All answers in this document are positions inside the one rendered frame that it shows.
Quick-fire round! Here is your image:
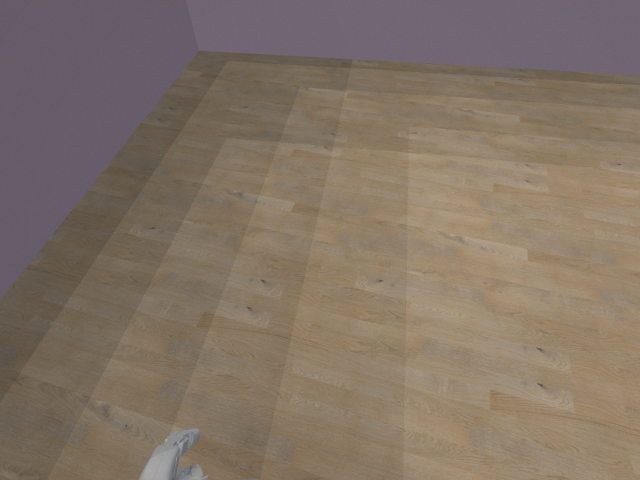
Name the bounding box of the robot left hand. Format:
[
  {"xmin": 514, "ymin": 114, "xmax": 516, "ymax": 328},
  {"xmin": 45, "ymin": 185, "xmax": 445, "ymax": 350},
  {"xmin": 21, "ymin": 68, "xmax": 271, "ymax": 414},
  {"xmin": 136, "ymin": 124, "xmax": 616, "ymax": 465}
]
[{"xmin": 139, "ymin": 428, "xmax": 208, "ymax": 480}]

